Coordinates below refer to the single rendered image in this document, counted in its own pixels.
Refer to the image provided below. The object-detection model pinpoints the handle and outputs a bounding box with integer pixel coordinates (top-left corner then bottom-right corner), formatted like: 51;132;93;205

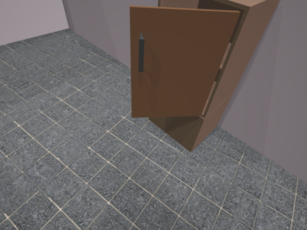
139;33;144;72

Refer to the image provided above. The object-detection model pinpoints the cupboard door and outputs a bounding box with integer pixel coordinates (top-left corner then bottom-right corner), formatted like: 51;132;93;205
130;5;240;118

